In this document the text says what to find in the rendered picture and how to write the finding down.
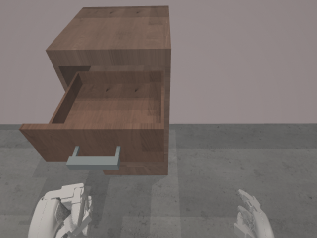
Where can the robot right hand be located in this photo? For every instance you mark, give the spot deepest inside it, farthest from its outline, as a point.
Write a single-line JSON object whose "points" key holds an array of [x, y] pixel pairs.
{"points": [[256, 224]]}

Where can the drawer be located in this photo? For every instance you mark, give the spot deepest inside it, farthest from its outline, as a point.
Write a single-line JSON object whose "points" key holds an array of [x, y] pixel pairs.
{"points": [[103, 110]]}

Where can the cabinet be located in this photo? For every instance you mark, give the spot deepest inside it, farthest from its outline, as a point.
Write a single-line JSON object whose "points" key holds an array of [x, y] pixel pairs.
{"points": [[118, 38]]}

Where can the robot left hand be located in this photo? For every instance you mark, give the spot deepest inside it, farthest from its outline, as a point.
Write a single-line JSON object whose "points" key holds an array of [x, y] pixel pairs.
{"points": [[69, 206]]}

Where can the handle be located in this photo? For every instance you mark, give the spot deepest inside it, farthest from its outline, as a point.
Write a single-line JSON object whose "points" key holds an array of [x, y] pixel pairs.
{"points": [[76, 162]]}

